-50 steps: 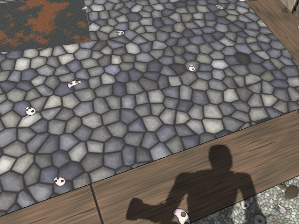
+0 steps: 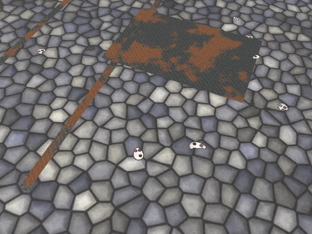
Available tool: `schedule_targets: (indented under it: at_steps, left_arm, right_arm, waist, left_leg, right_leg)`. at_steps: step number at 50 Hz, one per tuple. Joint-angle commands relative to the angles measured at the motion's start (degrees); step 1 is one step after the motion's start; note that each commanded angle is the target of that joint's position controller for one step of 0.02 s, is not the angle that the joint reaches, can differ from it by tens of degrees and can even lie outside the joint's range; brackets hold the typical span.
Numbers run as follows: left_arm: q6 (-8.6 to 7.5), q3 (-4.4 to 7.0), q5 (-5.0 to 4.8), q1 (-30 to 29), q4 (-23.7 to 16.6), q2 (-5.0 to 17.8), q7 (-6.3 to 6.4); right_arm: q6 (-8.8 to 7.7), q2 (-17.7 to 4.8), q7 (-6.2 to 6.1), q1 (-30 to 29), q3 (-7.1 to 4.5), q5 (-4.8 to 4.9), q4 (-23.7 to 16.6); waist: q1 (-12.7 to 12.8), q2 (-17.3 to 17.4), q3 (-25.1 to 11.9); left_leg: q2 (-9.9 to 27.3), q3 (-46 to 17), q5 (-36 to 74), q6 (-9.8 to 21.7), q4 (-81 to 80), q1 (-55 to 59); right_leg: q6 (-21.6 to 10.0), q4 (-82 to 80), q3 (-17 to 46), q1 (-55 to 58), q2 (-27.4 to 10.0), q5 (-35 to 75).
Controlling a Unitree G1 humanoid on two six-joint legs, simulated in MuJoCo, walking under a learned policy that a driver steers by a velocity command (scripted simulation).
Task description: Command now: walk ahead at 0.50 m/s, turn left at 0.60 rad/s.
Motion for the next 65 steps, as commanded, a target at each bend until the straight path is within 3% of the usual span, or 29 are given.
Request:
schedule_targets:
  at_steps: [1,3,7,8,16,21,24,25,26,27,28,29,30,31,33,34,35,38,41,44,47,48,49,50,51,53,54,58,65]
  left_arm:
    - [1.74,1.58,0.6,4.0,-2.0,4.9,-0.49]
    - [1.91,1.49,0.26,3.3,-1.3,4.3,-0.94]
    - [1.04,3.48,-0.35,-6.5,-3.5,7.8,-1.31]
    - [0.88,3.27,-0.23,-8.5,-4.1,7.1,-1.56]
    - [-0.75,2.91,0.59,-16.2,-5.3,4.9,-3.5]
    - [-2.38,1.79,-0.36,-20.5,-6.7,2.9,-3.46]
    - [-3.31,1.99,-1.29,-10.4,-2.9,2.7,-1.91]
    - [-3.49,2.81,-0.74,-0.4,0.9,4.6,-0.88]
    - [-3.53,3.74,0.13,11.7,5.1,6.6,-0.41]
    - [-3.3,4.49,0.4,16.9,7.2,9.5,-0.77]
    - [-3.78,4.07,0.74,21.7,6.7,10.7,-1.89]
    - [-3.48,4.88,-1.19,20.5,5.7,11.7,-2.16]
    - [-3.19,4.75,-0.79,14.8,3.8,9.1,-1.04]
    - [-3.52,3.02,0.31,9.0,3.1,3.9,-0.04]
    - [-5.14,2.11,-0.27,8.3,5.9,3.5,0.5]
    - [-6.03,1.89,-0.51,6.5,7.2,3.2,0.18]
    - [-6.51,1.92,-1.01,5.7,8.0,3.7,-0.26]
    - [-6.89,1.13,-1.91,3.9,8.6,0.7,-1.11]
    - [-6.19,0.97,-2.73,5.6,9.2,1.2,-0.66]
    - [-4.6,1.15,-2.32,9.0,10.7,2.5,0.46]
    - [-2.98,1.64,-1.72,9.8,10.8,4.8,1.51]
    - [-2.59,1.88,-1.72,10.4,10.5,5.8,1.5]
    - [-2.52,1.63,-1.7,13.7,8.1,4.3,1.24]
    - [-1.61,0.65,-3.26,17.1,6.7,0.8,1.01]
    - [-0.43,1.13,-1.66,13.6,7.5,3.1,1.15]
    - [0.37,0.69,-1.51,8.6,7.1,1.2,1.27]
    - [1.08,0.59,-0.85,8.5,7.4,1.0,1.18]
    - [3.07,0.37,-1.33,12.4,10.5,-0.7,0.73]
    - [3.81,1.29,-1.05,3.9,7.8,0.7,1.11]
  right_arm:
    - [-1.56,-8.0,-0.25,2.4,-2.13,0.21,-1.9]
    - [-1.76,-9.1,-0.31,4.3,-2.4,-1.05,-0.9]
    - [-3.19,-8.5,-0.69,12.1,-2.0,-0.23,3.7]
    - [-3.45,-9.0,-1.06,11.9,-2.13,0.14,4.8]
    - [-4.7,-8.0,-3.26,16.0,-1.12,-2.18,7.3]
    - [-4.64,-6.2,-4.3,18.0,-0.44,-2.52,9.1]
    - [-4.71,-6.4,-4.43,18.3,-0.03,-2.59,11.2]
    - [-4.46,-8.1,-4.15,18.1,-0.44,-2.36,11.8]
    - [-3.87,-8.2,-3.64,16.1,-0.68,-1.07,11.9]
    - [-3.94,-4.5,-3.05,15.9,-0.51,0.17,12.0]
    - [-3.88,-2.8,-4.26,25.5,0.04,3.55,11.8]
    - [-3.89,-6.8,-4.88,21.4,0.41,3.79,10.8]
    - [-3.3,-7.3,-4.93,17.2,0.76,1.72,10.6]
    - [-2.94,-7.1,-3.89,8.7,0.69,-1.4,9.5]
    - [-1.87,-5.4,-1.54,2.7,0.4,-3.91,7.9]
    - [-1.08,-3.4,-0.8,1.2,0.64,-3.43,7.8]
    - [-0.64,-1.3,0.15,-0.2,1.18,-3.07,6.5]
    - [-1.72,1.5,1.89,-1.3,2.08,-2.21,6.8]
    - [-2.32,1.9,2.31,-8.3,2.68,-1.28,5.7]
    - [-2.27,0.4,1.94,-12.4,2.46,-1.89,4.5]
    - [-2.93,-2.1,1.68,-4.5,1.26,-2.8,6.9]
    - [-3.51,-4.2,1.39,0.7,0.35,-3.32,8.2]
    - [-3.43,-10.4,0.7,4.6,-1.41,-3.44,7.8]
    - [-2.24,-10.8,0.18,4.4,-1.85,-0.71,6.8]
    - [-1.29,-7.4,-0.7,3.5,-1.23,0.83,6.2]
    - [-1.07,-1.3,-1.75,-4.9,0.75,0.04,6.1]
    - [-1.16,-0.2,-2.17,-6.6,1.28,-0.1,6.5]
    - [-2.61,-1.3,-2.04,-8.3,1.71,-1.55,8.3]
    - [-0.51,-4.1,-3.04,-5.7,-0.14,-1.23,9.6]
  waist:
    - [0.9,2.2,-6.0]
    - [-0.1,2.9,-6.2]
    - [-3.4,3.3,-0.8]
    - [-3.2,4.1,0.7]
    - [-6.6,2.4,1.2]
    - [-9.8,2.7,3.5]
    - [-5.9,-0.5,0.3]
    - [-1.7,-1.6,-4.0]
    - [4.9,-3.4,-8.4]
    - [5.9,-9.2,-12.2]
    - [1.8,-13.6,-24.0]
    - [6.4,-11.3,-31.9]
    - [6.0,-6.4,-29.2]
    - [4.9,-0.1,-19.6]
    - [1.1,2.4,-6.6]
    - [-1.6,1.8,-0.9]
    - [-2.9,-0.8,0.1]
    - [-3.9,-5.9,-3.2]
    - [-1.4,-3.9,-3.7]
    - [-0.3,-2.6,-2.9]
    - [-2.8,-2.8,-6.1]
    - [-5.3,-0.6,-8.9]
    - [-5.1,9.9,-15.8]
    - [-3.1,13.3,-25.8]
    - [-3.8,2.2,-23.9]
    - [-0.7,1.4,-10.3]
    - [0.8,2.1,-8.0]
    - [3.3,3.9,-9.1]
    - [-0.2,6.0,-6.3]
  left_leg:
    - [14.1,-16.6,20.9,9.4,-12.3,6.1]
    - [14.0,-15.4,20.0,9.1,-13.4,6.4]
    - [15.7,-20.6,7.5,8.0,-15.2,16.2]
    - [14.5,-18.9,4.1,7.5,-15.7,14.3]
    - [13.6,-19.7,5.0,7.3,-3.2,14.6]
    - [10.7,-18.2,6.5,4.6,5.3,14.8]
    - [7.8,-15.7,14.0,2.8,17.8,14.5]
    - [6.5,-14.7,19.5,2.7,29.7,14.9]
    - [5.0,-10.7,18.2,1.5,46.6,7.8]
    - [-2.8,-6.1,-23.2,-1.0,68.6,-9.6]
    - [-2.2,-9.2,-36.7,-3.0,84.5,-26.2]
    - [0.4,-8.3,-31.0,-3.9,88.1,-37.7]
    - [4.4,-4.8,-24.6,-4.4,84.6,-38.7]
    - [7.4,-3.7,-16.9,-4.0,75.9,-36.3]
    - [9.9,-5.7,-10.4,-3.2,63.2,-29.4]
    - [10.6,-7.0,-8.0,-4.3,54.5,-25.5]
    - [10.8,-4.1,-4.3,-5.0,44.8,-21.4]
    - [10.5,-0.8,9.7,-4.4,27.0,-13.7]
    - [8.7,4.4,15.5,-3.1,15.1,-9.8]
    - [7.4,5.7,12.6,-1.9,9.8,-10.7]
    - [3.4,6.7,6.9,0.6,4.9,-1.6]
    - [4.7,3.6,15.1,2.6,0.1,6.2]
    - [19.7,-12.4,48.3,8.4,4.8,20.1]
    - [33.3,-30.0,66.8,19.3,4.7,31.5]
    - [30.3,-23.8,57.2,17.3,1.4,24.9]
    - [24.7,-15.5,39.7,11.7,-5.9,9.9]
    - [22.5,-11.9,35.4,9.1,-8.2,4.5]
    - [19.1,-3.6,29.9,5.3,-11.3,-3.2]
    - [21.8,-5.2,1.6,5.4,-12.9,1.0]
  right_leg:
    - [1.2,-5.5,0.0,-3.1,-0.3,3.3]
    - [0.3,-5.6,-0.4,-4.6,-0.1,11.5]
    - [-0.6,-13.4,4.8,-19.7,-1.7,20.0]
    - [-0.2,-18.6,4.4,-19.1,-1.0,23.7]
    - [-2.6,-26.3,3.0,-18.5,1.6,35.2]
    - [-3.9,-37.6,1.4,-12.5,1.9,40.9]
    - [-4.6,-47.2,1.2,4.9,1.8,45.3]
    - [-4.8,-48.4,-0.4,13.7,3.2,44.6]
    - [-5.6,-49.1,-1.3,28.9,1.7,47.9]
    - [-7.8,-39.6,5.2,44.9,-5.3,60.6]
    - [-12.7,-17.9,15.8,67.2,-18.6,91.2]
    - [-20.6,-23.1,26.7,72.4,-23.9,71.2]
    - [-21.9,-33.4,27.4,60.6,-22.9,39.9]
    - [-19.9,-41.8,25.0,44.2,-18.4,18.2]
    - [-16.9,-47.5,21.8,22.2,-16.2,22.3]
    - [-14.9,-49.9,16.9,13.1,-14.0,27.9]
    - [-13.6,-53.3,10.6,8.3,-10.2,28.7]
    - [-12.0,-51.9,-1.2,9.5,-5.6,45.0]
    - [-9.6,-51.0,-5.5,14.8,-4.7,51.1]
    - [-8.0,-46.2,-6.7,22.9,-6.1,53.3]
    - [-7.3,-30.0,-8.5,25.5,-5.9,57.8]
    - [-5.9,-18.8,-9.8,21.7,-4.6,49.1]
    - [-3.3,1.8,-12.5,9.7,-0.2,16.2]
    - [-2.1,17.5,-5.7,-3.0,8.5,-19.5]
    - [-2.1,16.6,0.5,-3.4,5.1,-14.2]
    - [-2.1,7.1,1.3,-2.9,1.9,-9.3]
    - [-2.0,2.0,1.8,1.2,1.2,-6.7]
    - [-1.6,-8.8,1.4,12.9,3.4,-1.3]
    - [-2.2,-15.4,-0.9,6.5,3.6,-2.7]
